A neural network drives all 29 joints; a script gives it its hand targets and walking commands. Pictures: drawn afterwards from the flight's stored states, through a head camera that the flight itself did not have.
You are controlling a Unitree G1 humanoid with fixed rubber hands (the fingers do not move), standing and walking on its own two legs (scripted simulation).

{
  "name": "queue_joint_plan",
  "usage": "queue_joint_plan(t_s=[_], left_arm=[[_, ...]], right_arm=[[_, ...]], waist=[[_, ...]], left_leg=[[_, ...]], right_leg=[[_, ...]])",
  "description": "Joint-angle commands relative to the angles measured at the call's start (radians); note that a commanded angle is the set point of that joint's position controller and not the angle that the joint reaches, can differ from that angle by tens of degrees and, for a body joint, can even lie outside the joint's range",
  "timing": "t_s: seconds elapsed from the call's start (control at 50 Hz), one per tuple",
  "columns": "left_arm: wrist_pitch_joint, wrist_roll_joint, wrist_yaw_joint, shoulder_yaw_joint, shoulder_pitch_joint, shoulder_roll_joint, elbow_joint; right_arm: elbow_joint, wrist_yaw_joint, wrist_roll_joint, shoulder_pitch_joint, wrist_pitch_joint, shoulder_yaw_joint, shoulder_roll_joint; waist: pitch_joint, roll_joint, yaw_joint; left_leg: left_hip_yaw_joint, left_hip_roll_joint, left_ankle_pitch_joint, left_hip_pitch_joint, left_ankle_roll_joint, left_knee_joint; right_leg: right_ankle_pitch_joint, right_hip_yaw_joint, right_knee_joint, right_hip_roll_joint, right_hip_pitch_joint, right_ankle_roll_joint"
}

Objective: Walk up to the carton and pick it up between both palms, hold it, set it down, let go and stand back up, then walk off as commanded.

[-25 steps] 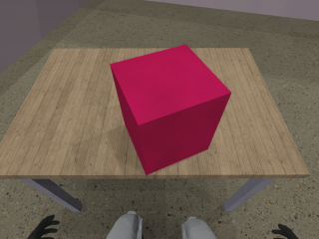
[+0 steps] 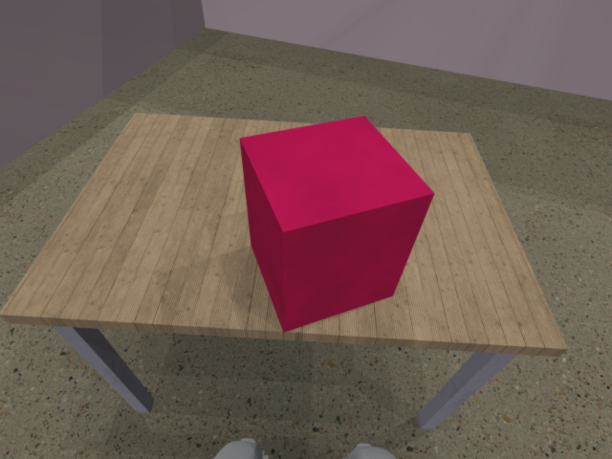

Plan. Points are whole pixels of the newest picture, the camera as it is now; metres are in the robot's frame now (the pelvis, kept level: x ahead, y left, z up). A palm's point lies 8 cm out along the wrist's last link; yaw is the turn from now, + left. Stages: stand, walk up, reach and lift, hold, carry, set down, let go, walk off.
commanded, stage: walk up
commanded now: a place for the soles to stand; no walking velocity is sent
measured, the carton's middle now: (323, 224) +0.47 -0.01 +0.03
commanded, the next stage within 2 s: stand in 1.84 s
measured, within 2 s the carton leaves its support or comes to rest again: neither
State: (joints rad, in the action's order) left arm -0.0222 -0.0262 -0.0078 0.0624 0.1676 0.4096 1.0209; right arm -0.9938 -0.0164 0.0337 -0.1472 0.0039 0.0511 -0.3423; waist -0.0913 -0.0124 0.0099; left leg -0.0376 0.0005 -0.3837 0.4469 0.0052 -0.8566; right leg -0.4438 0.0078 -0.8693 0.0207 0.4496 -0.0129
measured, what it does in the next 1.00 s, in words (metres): stands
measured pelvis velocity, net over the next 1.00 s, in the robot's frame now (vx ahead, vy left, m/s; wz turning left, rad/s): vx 0.04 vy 0.03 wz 0.01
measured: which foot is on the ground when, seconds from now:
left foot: down 0.00-1.00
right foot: down 0.00-1.00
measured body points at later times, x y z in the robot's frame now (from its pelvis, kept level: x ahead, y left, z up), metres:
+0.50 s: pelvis +0.00 -0.01 +0.01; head +0.01 -0.01 +0.46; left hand +0.09 +0.32 -0.10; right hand +0.06 -0.32 -0.12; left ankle +0.09 +0.13 -0.70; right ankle +0.09 -0.14 -0.70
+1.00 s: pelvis +0.04 +0.03 +0.01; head +0.07 +0.03 +0.45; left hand +0.11 +0.37 -0.10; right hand +0.12 -0.27 -0.12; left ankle +0.04 +0.13 -0.70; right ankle +0.06 -0.12 -0.70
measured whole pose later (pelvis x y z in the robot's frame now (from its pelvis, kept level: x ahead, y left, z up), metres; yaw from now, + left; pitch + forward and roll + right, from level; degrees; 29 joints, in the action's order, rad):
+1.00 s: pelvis +0.04 +0.03 +0.01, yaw +1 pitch -2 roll -2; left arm -0.07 -0.01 -0.04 0.05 0.17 0.43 1.00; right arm -0.96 -0.02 0.01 -0.16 -0.01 0.05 -0.36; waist -0.12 0.04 0.00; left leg 0.00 -0.01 -0.46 0.36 0.03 -0.86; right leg -0.37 -0.01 -0.78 0.02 0.36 0.04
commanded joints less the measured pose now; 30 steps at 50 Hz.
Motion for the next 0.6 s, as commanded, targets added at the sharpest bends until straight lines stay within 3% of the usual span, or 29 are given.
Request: queue_joint_plan(t_s=[0.0, 0.02, 0.04, 0.06, 0.1, 0.14, 0.16, 0.18, 0.2, 0.22, 0.24, 0.26, 0.28, 0.3, 0.32, 0.34, 0.36, 0.38, 0.4, 0.42, 0.44, 0.46, 0.48, 0.5, 0.52, 0.54, 0.58], left_arm=[[-0.046, 0.003, -0.007, 0.046, 0.045, 0.230, -0.029], [-0.045, -0.011, -0.004, 0.056, 0.013, 0.254, -0.043], [-0.042, -0.014, -0.005, 0.043, -0.029, 0.268, -0.058], [-0.037, -0.016, -0.005, 0.051, -0.129, 0.287, -0.089], [-0.028, -0.012, -0.011, 0.031, -0.147, 0.257, -0.079], [-0.021, -0.011, -0.014, 0.036, -0.132, 0.241, -0.071], [-0.012, -0.004, -0.015, 0.030, -0.112, 0.235, -0.105], [-0.008, 0.003, -0.011, 0.027, -0.068, 0.212, -0.078], [-0.003, -0.005, -0.011, 0.031, -0.040, 0.228, -0.061], [-0.004, -0.002, -0.008, 0.040, -0.031, 0.214, -0.051], [-0.005, 0.003, -0.002, 0.036, -0.012, 0.215, -0.048], [-0.006, 0.002, 0.000, 0.046, 0.023, 0.235, -0.013], [-0.009, 0.008, 0.002, 0.047, 0.055, 0.212, -0.013], [-0.008, 0.004, 0.001, 0.053, 0.075, 0.223, 0.020], [-0.008, 0.015, 0.003, 0.041, 0.093, 0.176, 0.001], [-0.013, 0.012, 0.006, 0.044, 0.089, 0.197, 0.001], [-0.023, 0.016, 0.003, 0.031, 0.054, 0.180, -0.012], [-0.030, 0.015, 0.000, 0.033, -0.002, 0.199, -0.019], [-0.029, 0.008, -0.003, 0.030, -0.056, 0.210, -0.031], [-0.025, 0.005, 0.000, 0.037, -0.081, 0.209, -0.033], [-0.029, 0.011, -0.017, 0.044, -0.060, 0.259, -0.030], [-0.023, 0.009, -0.024, 0.043, -0.033, 0.277, -0.037], [-0.023, -0.001, -0.029, 0.053, -0.026, 0.304, -0.029], [-0.026, 0.003, -0.032, 0.059, -0.071, 0.330, -0.052], [-0.027, 0.004, -0.038, 0.063, -0.067, 0.329, -0.062], [-0.031, 0.002, -0.039, 0.074, -0.051, 0.342, -0.057], [-0.034, 0.000, -0.044, 0.062, -0.057, 0.313, -0.066]], right_arm=[[0.097, 0.017, -0.014, 0.110, 0.013, 0.044, -0.241], [0.085, 0.016, -0.018, 0.096, 0.009, 0.052, -0.248], [0.069, 0.015, -0.032, 0.047, 0.006, 0.056, -0.249], [0.036, 0.006, -0.028, -0.004, 0.006, 0.068, -0.280], [0.001, 0.001, -0.018, -0.113, -0.007, 0.077, -0.240], [-0.008, -0.009, -0.020, -0.132, -0.020, 0.081, -0.242], [0.027, -0.005, -0.019, -0.101, -0.010, 0.077, -0.241], [0.025, -0.004, -0.016, -0.056, -0.008, 0.065, -0.277], [0.033, -0.002, -0.011, -0.007, -0.008, 0.063, -0.299], [0.054, 0.008, -0.002, 0.069, -0.009, 0.056, -0.281], [0.058, 0.012, 0.003, 0.101, -0.005, 0.048, -0.280], [0.073, 0.016, 0.002, 0.082, -0.006, 0.056, -0.306], [0.073, 0.015, 0.004, 0.098, 0.004, 0.048, -0.307], [0.050, 0.015, 0.007, 0.085, 0.012, 0.059, -0.315], [0.058, 0.019, 0.007, 0.124, 0.019, 0.046, -0.301], [0.070, 0.015, -0.002, 0.111, 0.020, 0.053, -0.304], [0.067, 0.011, -0.013, 0.090, 0.021, 0.047, -0.282], [0.045, 0.012, -0.015, 0.088, 0.020, 0.045, -0.280], [0.041, 0.013, -0.013, 0.067, 0.016, 0.048, -0.278], [0.042, 0.010, -0.020, 0.062, 0.014, 0.056, -0.270], [0.050, -0.001, -0.004, 0.071, -0.005, 0.067, -0.293], [0.050, -0.006, -0.003, 0.046, -0.019, 0.073, -0.292], [0.029, -0.006, -0.008, 0.022, -0.031, 0.070, -0.259], [0.033, -0.013, -0.009, 0.006, -0.035, 0.074, -0.270], [0.030, -0.013, -0.011, -0.040, -0.038, 0.080, -0.271], [0.042, -0.020, -0.008, -0.034, -0.040, 0.070, -0.259], [0.058, -0.022, -0.017, -0.039, -0.031, 0.064, -0.238]], waist=[[0.089, -0.034, 0.040], [0.040, -0.113, 0.008], [0.045, -0.175, -0.023], [-0.006, -0.112, -0.070], [-0.009, -0.097, -0.115], [0.004, -0.107, -0.107], [-0.007, -0.048, -0.092], [-0.019, 0.043, -0.044], [-0.038, 0.068, -0.030], [-0.078, 0.057, 0.015], [-0.066, 0.052, 0.034], [-0.036, 0.034, 0.028], [-0.029, 0.063, 0.048], [0.005, 0.041, 0.042], [0.026, 0.028, 0.070], [0.059, 0.028, 0.064], [0.099, -0.008, 0.042], [0.082, 0.021, 0.022], [0.085, 0.030, -0.013], [0.057, 0.051, -0.018], [0.031, 0.076, -0.014], [0.037, 0.052, -0.014], [0.038, 0.030, -0.024], [0.040, -0.050, -0.029], [0.053, -0.073, -0.026], [0.018, -0.113, -0.008], [0.042, -0.124, -0.019]], left_leg=[[-0.135, -0.058, -0.238, 0.127, 0.055, 0.237], [-0.084, 0.000, -0.198, 0.059, 0.025, 0.104], [-0.028, 0.006, -0.133, -0.031, 0.016, 0.021], [-0.017, 0.000, -0.123, -0.151, 0.014, -0.031], [0.026, 0.018, -0.085, -0.257, 0.036, -0.005], [0.030, 0.008, -0.103, -0.259, 0.046, 0.063], [-0.061, -0.043, -0.244, -0.185, 0.068, 0.195], [-0.184, -0.083, -0.394, -0.045, 0.075, 0.329], [-0.269, -0.108, -0.562, 0.081, 0.101, 0.431], [-0.339, -0.130, -0.599, 0.200, 0.105, 0.478], [-0.320, -0.121, -0.566, 0.230, 0.099, 0.479], [-0.342, -0.155, -0.565, 0.275, 0.097, 0.514], [-0.369, -0.170, -0.511, 0.273, 0.108, 0.523], [-0.345, -0.174, -0.448, 0.285, 0.089, 0.533], [-0.376, -0.183, -0.404, 0.236, 0.106, 0.499], [-0.277, -0.146, -0.301, 0.158, 0.078, 0.468], [-0.203, -0.095, -0.209, 0.079, 0.051, 0.382], [-0.150, -0.049, -0.116, -0.009, 0.034, 0.320], [-0.119, -0.038, -0.108, -0.062, 0.030, 0.319], [-0.106, -0.026, -0.143, -0.094, 0.033, 0.321], [-0.108, -0.025, -0.137, -0.050, 0.038, 0.277], [-0.072, -0.001, -0.169, -0.048, 0.040, 0.197], [-0.030, 0.014, -0.127, -0.049, 0.033, 0.050], [0.005, 0.018, -0.061, -0.064, 0.016, -0.065], [-0.005, 0.022, -0.070, -0.050, 0.024, -0.136], [-0.019, -0.006, -0.062, 0.045, 0.022, -0.098], [-0.030, -0.026, -0.110, 0.065, 0.030, -0.073]], right_leg=[[-0.115, 0.200, 0.364, 0.097, -0.156, -0.063], [-0.272, 0.353, 0.496, 0.159, -0.057, -0.091], [-0.391, 0.441, 0.578, 0.229, 0.060, -0.127], [-0.471, 0.437, 0.577, 0.257, 0.226, -0.148], [-0.491, 0.311, 0.564, 0.192, 0.346, -0.099], [-0.421, 0.216, 0.478, 0.153, 0.302, -0.069], [-0.394, 0.208, 0.435, 0.126, 0.294, -0.053], [-0.380, 0.162, 0.363, 0.075, 0.179, -0.036], [-0.374, 0.122, 0.295, 0.047, 0.118, -0.018], [-0.324, 0.111, 0.239, 0.035, 0.018, -0.015], [-0.271, 0.103, 0.240, 0.034, -0.034, -0.013], [-0.272, 0.088, 0.156, 0.011, -0.117, -0.029], [-0.164, 0.036, 0.097, -0.006, -0.181, -0.015], [-0.043, -0.017, 0.046, -0.019, -0.257, -0.023], [-0.030, 0.039, 0.126, 0.005, -0.250, -0.030], [-0.027, 0.049, 0.236, 0.031, -0.243, -0.043], [-0.009, 0.139, 0.338, 0.073, -0.195, -0.055], [-0.024, 0.208, 0.411, 0.100, -0.098, -0.067], [-0.086, 0.237, 0.442, 0.124, -0.059, -0.060], [-0.200, 0.244, 0.482, 0.124, 0.010, -0.056], [-0.206, 0.268, 0.485, 0.152, -0.008, -0.063], [-0.284, 0.305, 0.496, 0.181, 0.019, -0.083], [-0.378, 0.387, 0.561, 0.231, 0.041, -0.100], [-0.371, 0.435, 0.573, 0.301, 0.062, -0.170], [-0.359, 0.468, 0.594, 0.337, 0.063, -0.188], [-0.278, 0.481, 0.555, 0.329, -0.020, -0.192], [-0.034, 0.415, 0.475, 0.311, -0.089, -0.185]])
